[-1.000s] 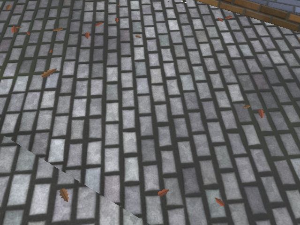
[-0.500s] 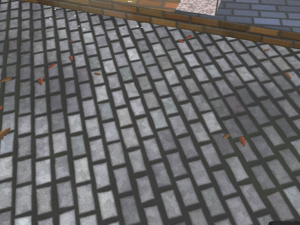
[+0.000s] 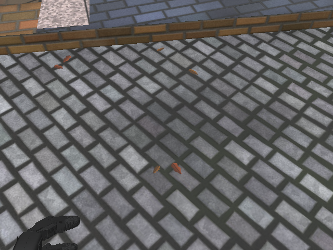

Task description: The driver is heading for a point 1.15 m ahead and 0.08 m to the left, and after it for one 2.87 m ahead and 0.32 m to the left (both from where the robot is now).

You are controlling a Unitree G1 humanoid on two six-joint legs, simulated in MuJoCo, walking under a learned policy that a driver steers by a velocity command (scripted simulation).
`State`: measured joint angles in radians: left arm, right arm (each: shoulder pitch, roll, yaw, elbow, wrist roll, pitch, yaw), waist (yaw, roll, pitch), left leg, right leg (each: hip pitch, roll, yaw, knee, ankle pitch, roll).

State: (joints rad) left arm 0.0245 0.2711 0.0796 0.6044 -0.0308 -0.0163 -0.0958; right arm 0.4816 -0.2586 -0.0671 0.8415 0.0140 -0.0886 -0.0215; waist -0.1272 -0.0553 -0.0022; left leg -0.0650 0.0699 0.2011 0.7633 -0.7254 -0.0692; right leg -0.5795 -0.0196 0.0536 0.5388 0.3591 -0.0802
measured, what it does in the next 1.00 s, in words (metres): goes down: right foot 0.14 m lower, then left foot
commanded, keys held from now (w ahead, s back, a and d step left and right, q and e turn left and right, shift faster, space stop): w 0.94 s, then w+q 0.06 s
